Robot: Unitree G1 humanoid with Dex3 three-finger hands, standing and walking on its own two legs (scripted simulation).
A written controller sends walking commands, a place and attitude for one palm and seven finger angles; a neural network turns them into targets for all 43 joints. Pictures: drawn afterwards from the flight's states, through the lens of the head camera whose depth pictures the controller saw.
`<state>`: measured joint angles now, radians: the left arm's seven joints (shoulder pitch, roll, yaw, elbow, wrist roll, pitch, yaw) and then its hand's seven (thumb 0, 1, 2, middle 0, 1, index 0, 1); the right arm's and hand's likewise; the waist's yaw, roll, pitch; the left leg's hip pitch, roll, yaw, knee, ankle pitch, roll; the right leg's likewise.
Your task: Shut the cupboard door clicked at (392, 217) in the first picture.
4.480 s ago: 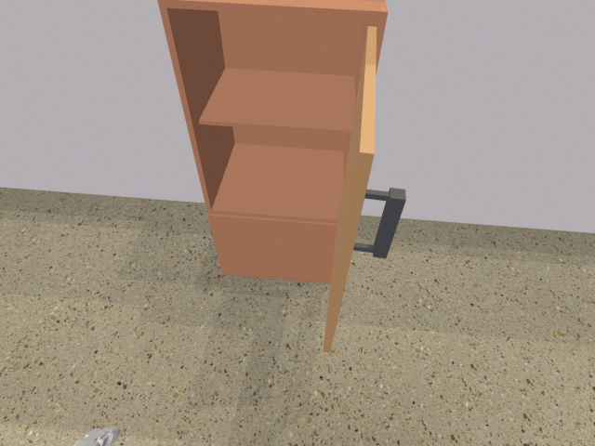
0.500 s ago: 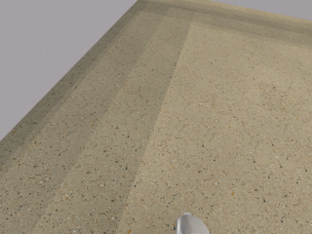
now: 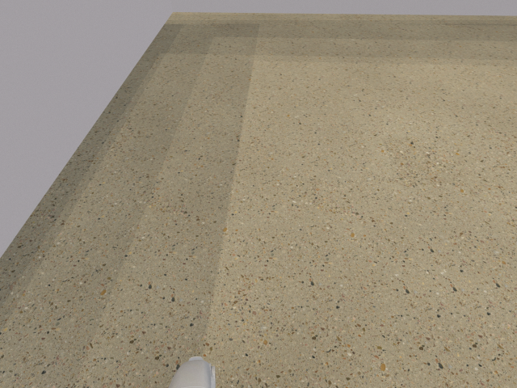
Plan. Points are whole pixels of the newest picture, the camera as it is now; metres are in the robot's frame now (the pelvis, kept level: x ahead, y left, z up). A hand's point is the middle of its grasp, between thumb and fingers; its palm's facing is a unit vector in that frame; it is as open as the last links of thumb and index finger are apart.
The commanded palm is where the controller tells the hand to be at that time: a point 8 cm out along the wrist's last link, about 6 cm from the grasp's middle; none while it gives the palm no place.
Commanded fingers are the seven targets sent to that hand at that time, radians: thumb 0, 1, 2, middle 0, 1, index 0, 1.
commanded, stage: walk around to get in front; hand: left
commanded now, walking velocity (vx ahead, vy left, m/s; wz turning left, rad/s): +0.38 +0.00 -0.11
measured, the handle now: out of the picture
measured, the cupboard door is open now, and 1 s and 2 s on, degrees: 86 86 86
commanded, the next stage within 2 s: walk to a spot facing it in 1.58 s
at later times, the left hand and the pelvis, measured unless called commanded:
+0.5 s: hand (160, 332) +0.26 +0.22 -0.18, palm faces +0.01 -0.99 -0.14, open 7.3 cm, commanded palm none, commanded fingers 0.00 0.90 0.90 -0.20 -0.30 -0.20 -0.30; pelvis +0.24 +0.05 +0.00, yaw -5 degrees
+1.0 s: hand (217, 216) +0.54 +0.14 -0.16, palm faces -0.05 -0.97 -0.23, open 7.0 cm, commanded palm none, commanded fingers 0.00 0.90 0.90 -0.20 -0.30 -0.20 -0.30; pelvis +0.46 -0.05 +0.00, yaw -6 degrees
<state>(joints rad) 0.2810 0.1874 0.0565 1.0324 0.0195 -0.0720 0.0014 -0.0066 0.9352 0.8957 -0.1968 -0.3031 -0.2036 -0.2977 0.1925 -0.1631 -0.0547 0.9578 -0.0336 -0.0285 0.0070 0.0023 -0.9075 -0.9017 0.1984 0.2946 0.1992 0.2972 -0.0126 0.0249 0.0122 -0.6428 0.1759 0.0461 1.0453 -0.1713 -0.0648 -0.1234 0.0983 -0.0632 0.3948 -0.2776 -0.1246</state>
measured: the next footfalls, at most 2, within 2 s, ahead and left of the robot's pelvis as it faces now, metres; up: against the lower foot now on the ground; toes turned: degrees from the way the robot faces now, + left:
left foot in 0.24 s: +0.27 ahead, +0.13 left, +0.00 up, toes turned +6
right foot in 0.76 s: +0.48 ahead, -0.14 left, +0.00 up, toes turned -17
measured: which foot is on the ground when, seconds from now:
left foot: up 0.00-0.22, down 0.24-0.78, up 0.80-1.00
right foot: down 0.00-0.24, up 0.26-0.74, down 0.76-1.00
